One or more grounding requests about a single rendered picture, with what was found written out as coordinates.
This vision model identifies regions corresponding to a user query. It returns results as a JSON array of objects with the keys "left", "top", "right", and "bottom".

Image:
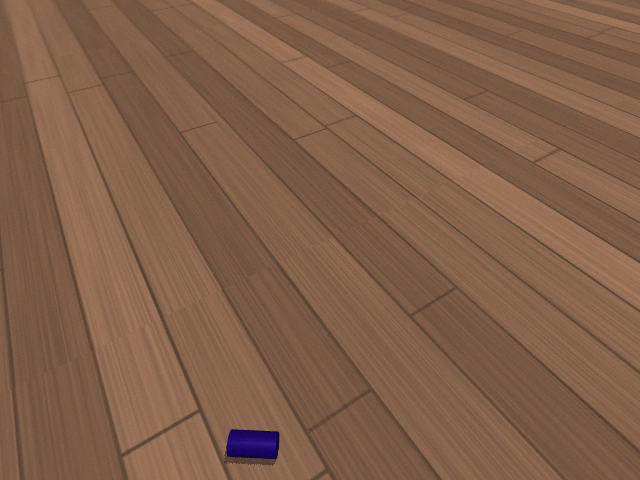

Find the can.
[{"left": 227, "top": 429, "right": 279, "bottom": 459}]

